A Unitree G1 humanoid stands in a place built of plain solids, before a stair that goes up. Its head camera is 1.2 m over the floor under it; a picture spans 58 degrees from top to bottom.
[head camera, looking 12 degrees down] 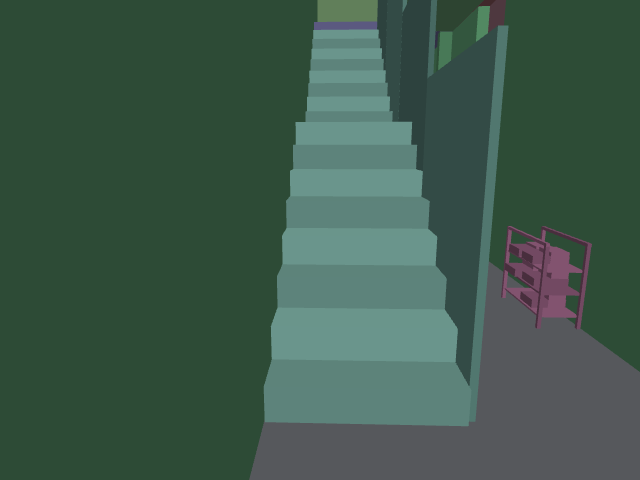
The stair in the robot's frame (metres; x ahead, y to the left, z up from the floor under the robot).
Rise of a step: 0.17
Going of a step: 0.25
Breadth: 0.91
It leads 2 degrees to the right of straight ahead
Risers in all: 8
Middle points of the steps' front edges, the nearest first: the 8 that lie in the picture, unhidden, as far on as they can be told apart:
1.71 -0.20 0.18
1.96 -0.21 0.35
2.22 -0.22 0.52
2.47 -0.23 0.70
2.72 -0.24 0.87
2.98 -0.24 1.05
3.23 -0.25 1.22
3.48 -0.26 1.40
